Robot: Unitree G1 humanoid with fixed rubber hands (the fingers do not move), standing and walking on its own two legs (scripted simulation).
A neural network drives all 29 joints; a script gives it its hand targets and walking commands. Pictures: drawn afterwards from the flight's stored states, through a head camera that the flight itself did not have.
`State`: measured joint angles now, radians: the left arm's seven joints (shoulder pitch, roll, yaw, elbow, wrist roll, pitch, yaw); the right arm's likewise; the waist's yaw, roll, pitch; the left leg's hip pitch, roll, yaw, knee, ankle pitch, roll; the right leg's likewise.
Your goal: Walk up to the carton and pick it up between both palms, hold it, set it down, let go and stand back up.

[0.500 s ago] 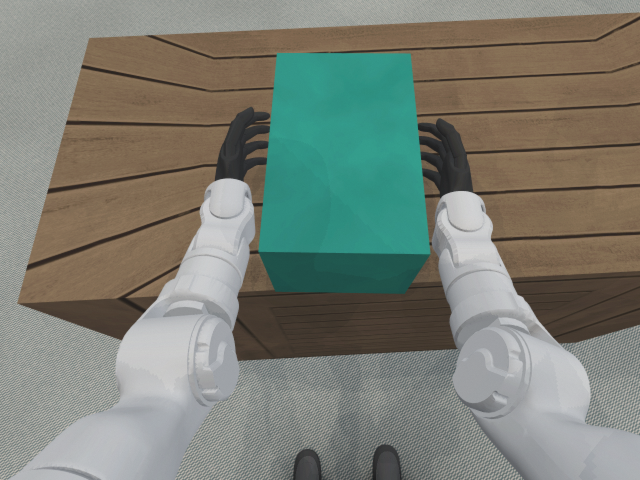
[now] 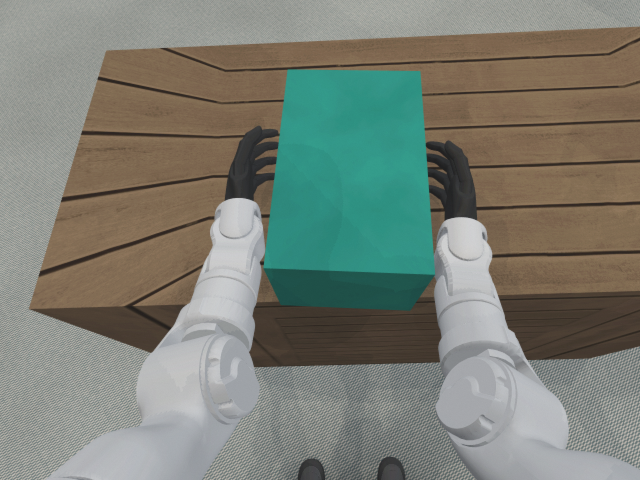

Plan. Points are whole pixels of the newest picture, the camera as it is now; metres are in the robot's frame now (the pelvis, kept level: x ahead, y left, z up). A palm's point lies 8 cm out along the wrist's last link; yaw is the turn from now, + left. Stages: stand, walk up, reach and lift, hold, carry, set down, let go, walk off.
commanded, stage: reach and lift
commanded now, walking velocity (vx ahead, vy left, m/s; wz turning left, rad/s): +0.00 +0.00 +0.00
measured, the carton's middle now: (349, 190) +0.47 -0.02 -0.01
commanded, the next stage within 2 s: none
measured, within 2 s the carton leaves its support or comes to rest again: leaves its support in 1.68 s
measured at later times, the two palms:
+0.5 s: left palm (243, 192) +0.46 +0.12 +0.02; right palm (457, 208) +0.43 -0.15 +0.01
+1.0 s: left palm (244, 192) +0.46 +0.12 +0.02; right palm (457, 208) +0.43 -0.15 +0.01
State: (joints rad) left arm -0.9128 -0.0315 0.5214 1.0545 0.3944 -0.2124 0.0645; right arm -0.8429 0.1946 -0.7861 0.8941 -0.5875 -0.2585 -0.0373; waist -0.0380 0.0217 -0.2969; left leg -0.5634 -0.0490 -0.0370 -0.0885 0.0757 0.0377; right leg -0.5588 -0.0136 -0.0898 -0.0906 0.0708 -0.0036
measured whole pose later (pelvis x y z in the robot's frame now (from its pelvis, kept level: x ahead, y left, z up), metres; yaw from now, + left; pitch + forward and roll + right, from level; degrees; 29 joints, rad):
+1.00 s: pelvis -0.01 +0.00 +0.00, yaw +0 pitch +35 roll +0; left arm -0.95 -0.03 0.53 1.08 0.42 -0.21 0.08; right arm -0.87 0.18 -0.79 0.90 -0.59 -0.25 -0.04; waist -0.04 0.02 -0.33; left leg -0.62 -0.05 -0.03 -0.09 0.09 0.04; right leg -0.62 -0.02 -0.09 -0.09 0.09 0.00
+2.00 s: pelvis -0.01 -0.01 +0.00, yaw -2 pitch +27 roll +0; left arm -1.00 0.08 0.21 1.31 0.08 -0.02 0.17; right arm -0.85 0.07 -0.43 1.02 -0.18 0.06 -0.16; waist -0.02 0.05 -0.35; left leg -0.58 -0.02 0.00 0.16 -0.06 0.03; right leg -0.56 0.01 -0.05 0.12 -0.03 -0.02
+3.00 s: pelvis -0.04 -0.01 +0.01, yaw -1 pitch +12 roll +0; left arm -0.78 -0.07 0.38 0.87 0.27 0.19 0.12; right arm -0.71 0.10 -0.37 0.81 -0.23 0.18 -0.11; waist -0.04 0.03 -0.23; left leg -0.25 -0.03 -0.01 0.02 0.02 0.03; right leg -0.21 0.01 -0.06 -0.09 0.08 -0.02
